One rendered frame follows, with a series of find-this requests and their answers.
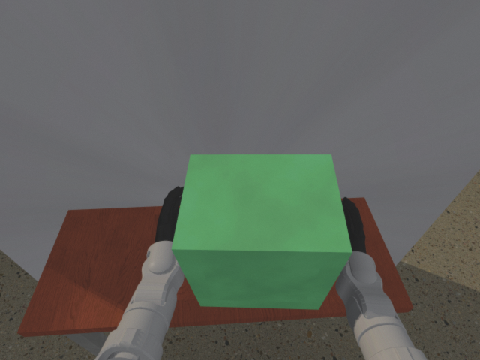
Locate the robot left forearm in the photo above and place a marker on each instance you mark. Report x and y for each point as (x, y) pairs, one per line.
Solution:
(141, 331)

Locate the robot left hand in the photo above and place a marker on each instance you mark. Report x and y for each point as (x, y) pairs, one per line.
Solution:
(166, 225)

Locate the carton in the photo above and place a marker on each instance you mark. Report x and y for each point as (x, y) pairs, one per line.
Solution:
(261, 230)

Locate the robot right hand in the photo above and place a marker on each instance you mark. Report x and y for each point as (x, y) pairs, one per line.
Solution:
(354, 225)

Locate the robot right forearm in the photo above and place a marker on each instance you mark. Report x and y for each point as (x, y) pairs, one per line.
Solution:
(371, 315)

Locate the table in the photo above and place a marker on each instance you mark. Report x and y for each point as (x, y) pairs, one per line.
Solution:
(96, 265)

